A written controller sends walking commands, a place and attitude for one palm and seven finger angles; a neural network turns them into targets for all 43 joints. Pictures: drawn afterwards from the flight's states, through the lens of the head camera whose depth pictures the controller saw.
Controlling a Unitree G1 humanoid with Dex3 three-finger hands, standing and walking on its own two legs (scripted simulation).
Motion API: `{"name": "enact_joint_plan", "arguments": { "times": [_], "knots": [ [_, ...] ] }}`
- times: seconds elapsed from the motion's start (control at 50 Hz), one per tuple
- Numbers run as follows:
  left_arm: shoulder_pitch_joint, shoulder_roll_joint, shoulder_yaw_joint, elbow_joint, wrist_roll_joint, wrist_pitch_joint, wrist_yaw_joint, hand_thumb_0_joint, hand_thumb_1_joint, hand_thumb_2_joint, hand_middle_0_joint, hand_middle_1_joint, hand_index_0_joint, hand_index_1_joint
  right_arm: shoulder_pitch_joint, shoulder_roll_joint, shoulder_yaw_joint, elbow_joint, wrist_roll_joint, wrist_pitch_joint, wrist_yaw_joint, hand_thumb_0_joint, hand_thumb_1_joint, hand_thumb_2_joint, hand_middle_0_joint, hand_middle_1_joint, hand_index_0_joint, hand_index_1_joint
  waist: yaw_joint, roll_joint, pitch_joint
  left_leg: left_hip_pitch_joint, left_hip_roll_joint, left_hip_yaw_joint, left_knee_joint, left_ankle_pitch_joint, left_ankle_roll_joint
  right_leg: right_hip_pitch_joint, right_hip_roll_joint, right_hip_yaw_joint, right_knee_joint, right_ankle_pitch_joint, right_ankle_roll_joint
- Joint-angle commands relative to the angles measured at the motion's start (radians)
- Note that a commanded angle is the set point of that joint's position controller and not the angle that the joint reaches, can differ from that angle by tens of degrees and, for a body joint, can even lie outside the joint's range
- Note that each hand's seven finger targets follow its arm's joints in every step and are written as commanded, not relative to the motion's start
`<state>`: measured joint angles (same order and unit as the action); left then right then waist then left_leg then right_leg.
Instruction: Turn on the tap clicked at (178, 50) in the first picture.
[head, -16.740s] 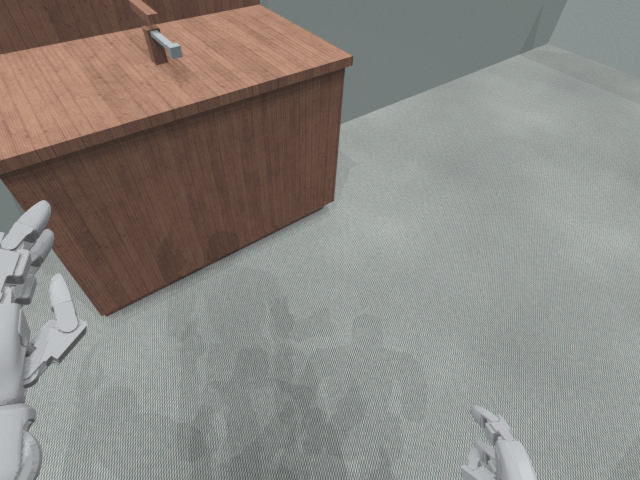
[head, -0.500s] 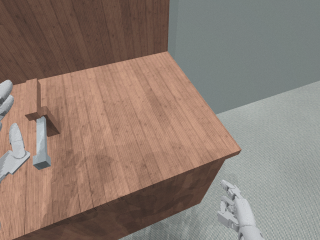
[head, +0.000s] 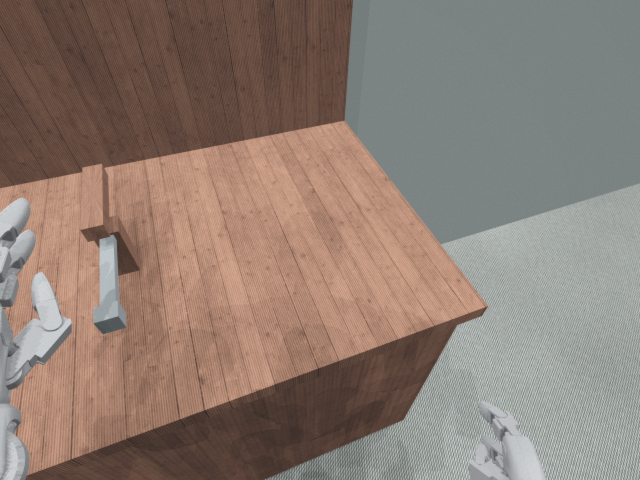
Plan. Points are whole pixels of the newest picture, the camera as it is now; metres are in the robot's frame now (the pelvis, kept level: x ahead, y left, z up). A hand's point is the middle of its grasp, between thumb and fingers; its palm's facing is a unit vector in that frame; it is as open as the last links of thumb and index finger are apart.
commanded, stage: come to a stop and stand still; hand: left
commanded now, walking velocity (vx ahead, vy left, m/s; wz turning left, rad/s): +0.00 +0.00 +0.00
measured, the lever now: (110, 317) +0.29 +0.29 +0.04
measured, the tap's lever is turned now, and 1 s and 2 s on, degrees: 0 0 0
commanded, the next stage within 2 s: look again from close up in 0.74 s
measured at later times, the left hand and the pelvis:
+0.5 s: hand (49, 315) +0.23 +0.27 +0.16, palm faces +0.43 -0.84 -0.33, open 7.4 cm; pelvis +0.02 +0.02 +0.00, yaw +0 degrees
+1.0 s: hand (3, 240) +0.27 +0.31 +0.21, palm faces +0.54 -0.74 -0.40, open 7.4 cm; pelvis +0.01 +0.01 -0.01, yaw -1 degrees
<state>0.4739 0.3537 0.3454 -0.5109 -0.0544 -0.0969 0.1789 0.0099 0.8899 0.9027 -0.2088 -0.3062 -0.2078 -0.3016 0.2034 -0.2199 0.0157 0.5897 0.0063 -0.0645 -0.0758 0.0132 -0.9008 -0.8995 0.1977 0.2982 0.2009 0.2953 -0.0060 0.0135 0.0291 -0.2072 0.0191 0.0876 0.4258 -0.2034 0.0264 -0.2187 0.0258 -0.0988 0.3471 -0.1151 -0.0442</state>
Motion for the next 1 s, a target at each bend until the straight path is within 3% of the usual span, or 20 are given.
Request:
{"name": "enact_joint_plan", "arguments": {
  "times": [0.0,0.12,0.14,0.22,0.24,0.32,0.42,0.44,0.52,0.54,0.66,0.8,0.82,0.84,0.86,0.88,0.92,0.94,0.96,0.98],
  "knots": [
    [-0.059,0.124,0.071,-0.161,0.004,-0.045,0.003,0.0,0.9,0.9,-0.2,-0.3,-0.2,-0.3,-0.124,-0.112,-0.039,-0.166,0.001,-0.051,-0.003,0.0,-0.9,-0.9,0.2,0.3,0.2,0.3,0.017,0.001,-0.09,-0.081,0.088,-0.135,-0.138,-0.086,-0.003,0.118,-0.084,0.131,-0.062,-0.063,0.037],
    [-0.127,0.144,0.078,-0.219,0.008,-0.054,0.005,0.0,0.9,0.9,-0.2,-0.3,-0.2,-0.3,-0.123,-0.103,-0.033,-0.166,-0.004,-0.058,-0.002,0.0,-0.9,-0.9,0.2,0.3,0.2,0.3,0.022,0.045,-0.104,-0.077,0.079,-0.133,-0.147,-0.078,-0.006,0.154,-0.078,0.122,-0.046,-0.025,0.033],
    [-0.142,0.162,0.085,-0.25,0.008,-0.058,0.003,0.0,0.9,0.9,-0.2,-0.3,-0.2,-0.3,-0.137,-0.105,-0.035,-0.161,-0.004,-0.06,-0.001,0.0,-0.9,-0.9,0.2,0.3,0.2,0.3,0.02,0.081,-0.112,-0.067,0.08,-0.142,-0.153,-0.071,-0.006,0.159,-0.076,0.121,-0.036,-0.01,0.032],
    [-0.113,0.13,0.075,-0.216,0.005,-0.058,0.002,0.0,0.9,0.9,-0.2,-0.3,-0.2,-0.3,-0.122,-0.098,-0.032,-0.166,-0.005,-0.06,0.003,0.0,-0.9,-0.9,0.2,0.3,0.2,0.3,0.024,0.054,-0.111,-0.072,0.08,-0.136,-0.149,-0.045,-0.012,0.179,-0.076,0.114,-0.029,0.023,0.03],
    [-0.102,0.136,0.078,-0.217,0.003,-0.058,0.0,0.0,0.9,0.9,-0.2,-0.3,-0.2,-0.3,-0.133,-0.098,-0.033,-0.162,-0.006,-0.06,0.003,0.0,-0.9,-0.9,0.2,0.3,0.2,0.3,0.022,0.083,-0.111,-0.064,0.08,-0.14,-0.157,-0.044,-0.014,0.172,-0.073,0.114,-0.027,0.026,0.03],
    [-0.083,0.113,0.066,-0.183,0.001,-0.053,-0.005,0.0,0.9,0.9,-0.2,-0.3,-0.2,-0.3,-0.123,-0.101,-0.034,-0.166,-0.003,-0.049,0.007,0.0,-0.9,-0.9,0.2,0.3,0.2,0.3,0.022,0.028,-0.115,-0.056,0.077,-0.131,-0.135,0.022,-0.019,0.181,-0.077,0.112,-0.028,0.077,0.028],
    [-0.096,0.116,0.062,-0.199,0.0,-0.054,-0.009,0.0,0.9,0.9,-0.2,-0.3,-0.2,-0.3,-0.128,-0.103,-0.036,-0.174,0.0,-0.042,0.007,0.0,-0.9,-0.9,0.2,0.3,0.2,0.3,0.023,0.038,-0.114,-0.045,0.082,-0.131,-0.14,0.056,-0.026,0.18,-0.072,0.104,-0.013,0.102,0.031],
    [-0.112,0.131,0.068,-0.227,-0.002,-0.056,-0.01,0.0,0.9,0.9,-0.2,-0.3,-0.2,-0.3,-0.139,-0.105,-0.035,-0.173,-0.002,-0.042,0.005,0.0,-0.9,-0.9,0.2,0.3,0.2,0.3,0.021,0.077,-0.119,-0.04,0.08,-0.138,-0.152,0.066,-0.033,0.181,-0.068,0.101,-0.004,0.103,0.03],
    [-0.107,0.132,0.072,-0.242,-0.002,-0.063,-0.006,0.0,0.9,0.9,-0.2,-0.3,-0.2,-0.3,-0.133,-0.102,-0.036,-0.182,-0.004,-0.042,0.004,0.0,-0.9,-0.9,0.2,0.3,0.2,0.3,0.028,0.078,-0.131,-0.031,0.084,-0.138,-0.136,0.133,-0.043,0.193,-0.068,0.094,0.013,0.138,0.028],
    [-0.111,0.143,0.078,-0.262,-0.003,-0.064,-0.008,0.0,0.9,0.9,-0.2,-0.3,-0.2,-0.3,-0.14,-0.105,-0.037,-0.18,-0.005,-0.043,0.003,0.0,-0.9,-0.9,0.2,0.3,0.2,0.3,0.025,0.107,-0.136,-0.019,0.083,-0.142,-0.142,0.15,-0.053,0.187,-0.065,0.093,0.02,0.139,0.027],
    [-0.047,0.122,0.076,-0.233,-0.011,-0.066,-0.01,0.0,0.9,0.9,-0.2,-0.3,-0.2,-0.3,-0.132,-0.104,-0.038,-0.184,-0.002,-0.036,0.006,0.0,-0.9,-0.9,0.2,0.3,0.2,0.3,0.025,0.065,-0.15,-0.002,0.087,-0.139,-0.118,0.228,-0.065,0.185,-0.072,0.087,0.025,0.164,0.024],
    [-0.044,0.126,0.08,-0.219,-0.014,-0.064,-0.01,0.0,0.9,0.9,-0.2,-0.3,-0.2,-0.3,-0.134,-0.105,-0.039,-0.182,-0.001,-0.03,0.004,0.0,-0.9,-0.9,0.2,0.3,0.2,0.3,0.024,0.043,-0.159,-0.014,0.087,-0.131,-0.107,0.175,-0.045,0.19,-0.084,0.1,0.014,0.168,0.024],
    [-1.166,0.96,0.658,-0.388,0.19,-0.171,-0.022,0.0,0.9,0.9,-0.2,-0.3,-0.2,-0.3,0.067,-0.139,-0.049,-0.168,-0.041,-0.092,0.013,0.0,-0.9,-0.9,0.2,0.3,0.2,0.3,0.01,-0.125,0.066,-0.219,0.124,-0.097,0.057,0.169,0.011,-0.008,-0.115,0.129,-0.014,0.063,0.086],
    [-0.847,0.522,0.404,0.079,0.077,-0.138,-0.042,0.0,0.9,0.9,-0.2,-0.3,-0.2,-0.3,-0.052,-0.067,-0.056,-0.063,0.013,-0.084,0.02,0.0,-0.9,-0.9,0.2,0.3,0.2,0.3,0.026,0.141,-0.044,0.018,0.151,-0.143,0.035,0.168,-0.014,-0.144,-0.194,0.123,0.059,-0.051,-0.046],
    [-0.619,0.38,0.278,0.02,0.053,-0.136,-0.06,0.0,0.9,0.9,-0.2,-0.3,-0.2,-0.3,-0.042,-0.079,-0.065,-0.112,-0.01,-0.075,0.04,0.0,-0.9,-0.9,0.2,0.3,0.2,0.3,0.038,0.109,-0.082,0.043,0.105,-0.142,-0.042,0.219,-0.06,-0.036,-0.122,0.118,0.104,0.036,-0.047],
    [-0.531,0.308,0.208,0.086,0.044,-0.142,-0.083,0.0,0.9,0.9,-0.2,-0.3,-0.2,-0.3,-0.034,-0.111,-0.072,-0.144,-0.008,-0.091,0.049,0.0,-0.9,-0.9,0.2,0.3,0.2,0.3,0.048,0.145,-0.16,0.07,0.084,-0.083,-0.031,0.198,-0.057,0.008,-0.109,0.141,0.098,0.067,-0.032],
    [-0.299,0.19,0.104,-0.001,0.005,-0.17,-0.111,0.0,0.9,0.9,-0.2,-0.3,-0.2,-0.3,-0.028,-0.102,-0.071,-0.157,0.017,-0.11,0.081,0.0,-0.9,-0.9,0.2,0.3,0.2,0.3,0.059,0.143,-0.24,0.111,0.075,-0.084,-0.008,0.203,-0.022,0.064,-0.13,0.18,0.092,0.13,0.012],
    [-0.183,0.069,0.022,-0.038,-0.01,-0.17,-0.122,0.0,0.9,0.9,-0.2,-0.3,-0.2,-0.3,-0.06,-0.082,-0.065,-0.163,0.028,-0.119,0.106,0.0,-0.9,-0.9,0.2,0.3,0.2,0.3,0.062,0.145,-0.273,0.16,0.082,-0.089,-0.021,0.26,-0.02,0.065,-0.111,0.154,0.12,0.141,0.019],
    [-0.117,0.069,-0.012,-0.117,-0.005,-0.174,-0.129,0.0,0.9,0.9,-0.2,-0.3,-0.2,-0.3,-0.042,-0.094,-0.064,-0.177,0.027,-0.117,0.119,0.0,-0.9,-0.9,0.2,0.3,0.2,0.3,0.063,0.117,-0.257,0.112,0.097,-0.099,-0.029,0.247,-0.009,0.091,-0.109,0.134,0.113,0.118,0.029],
    [-0.061,0.098,0.006,-0.155,-0.004,-0.173,-0.127,0.0,0.9,0.9,-0.2,-0.3,-0.2,-0.3,-0.047,-0.102,-0.064,-0.184,0.028,-0.116,0.124,0.0,-0.9,-0.9,0.2,0.3,0.2,0.3,0.063,0.069,-0.23,0.055,0.099,-0.098,-0.036,0.195,-0.001,0.121,-0.112,0.133,0.099,0.114,0.036]
  ]
}}
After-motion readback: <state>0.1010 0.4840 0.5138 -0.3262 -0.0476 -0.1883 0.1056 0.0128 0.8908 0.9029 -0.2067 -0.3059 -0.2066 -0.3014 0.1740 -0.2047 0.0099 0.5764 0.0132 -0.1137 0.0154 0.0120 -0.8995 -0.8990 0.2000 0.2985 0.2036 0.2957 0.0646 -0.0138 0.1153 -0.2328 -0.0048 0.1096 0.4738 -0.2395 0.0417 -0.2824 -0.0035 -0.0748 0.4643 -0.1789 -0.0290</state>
